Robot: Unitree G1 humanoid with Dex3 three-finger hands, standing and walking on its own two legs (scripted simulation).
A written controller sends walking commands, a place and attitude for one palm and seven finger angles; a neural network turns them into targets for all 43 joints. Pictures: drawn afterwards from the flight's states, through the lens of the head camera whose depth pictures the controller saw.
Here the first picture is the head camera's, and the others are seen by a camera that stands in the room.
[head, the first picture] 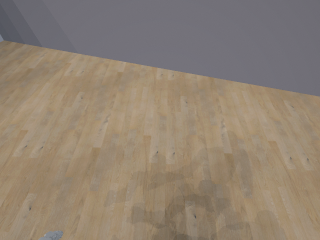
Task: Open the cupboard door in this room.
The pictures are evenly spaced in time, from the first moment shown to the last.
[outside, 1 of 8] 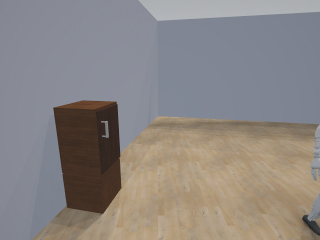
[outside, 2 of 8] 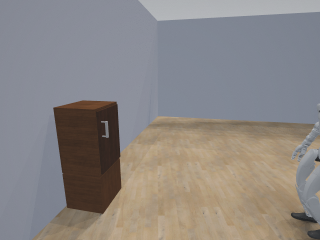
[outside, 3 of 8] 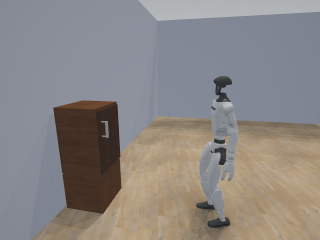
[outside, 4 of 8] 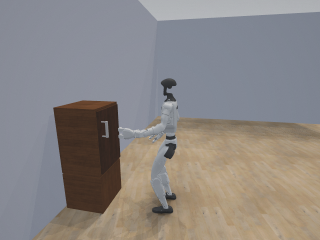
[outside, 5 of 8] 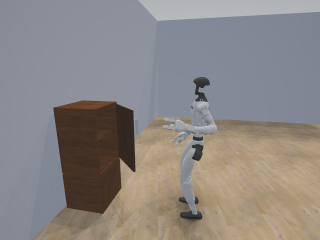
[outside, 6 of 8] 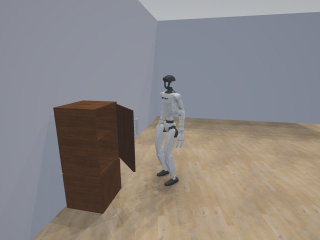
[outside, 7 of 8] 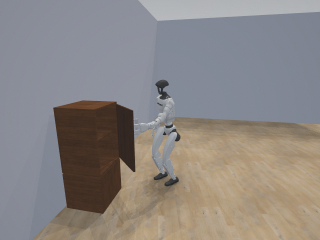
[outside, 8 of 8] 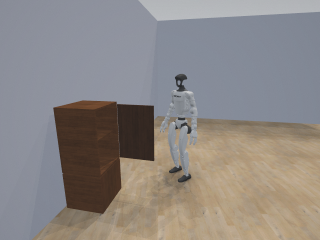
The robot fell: no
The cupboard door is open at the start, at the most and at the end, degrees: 0 89 88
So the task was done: yes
